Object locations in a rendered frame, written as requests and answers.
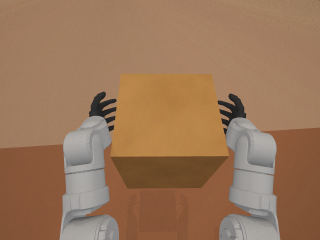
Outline left robot hand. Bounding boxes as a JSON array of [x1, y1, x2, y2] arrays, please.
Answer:
[[89, 91, 117, 132]]

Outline right robot hand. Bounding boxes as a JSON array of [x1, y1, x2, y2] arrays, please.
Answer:
[[217, 93, 246, 134]]

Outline robot left upper arm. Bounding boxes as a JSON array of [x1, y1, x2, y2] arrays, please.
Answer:
[[61, 214, 119, 240]]

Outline left robot forearm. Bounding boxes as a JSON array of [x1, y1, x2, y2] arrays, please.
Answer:
[[59, 116, 112, 240]]

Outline right robot forearm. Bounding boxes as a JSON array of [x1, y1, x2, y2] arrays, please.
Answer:
[[225, 117, 281, 240]]

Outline carton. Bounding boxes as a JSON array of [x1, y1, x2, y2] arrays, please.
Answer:
[[110, 73, 229, 189]]

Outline robot right upper arm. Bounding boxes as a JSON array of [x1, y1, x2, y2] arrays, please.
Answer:
[[219, 214, 280, 240]]

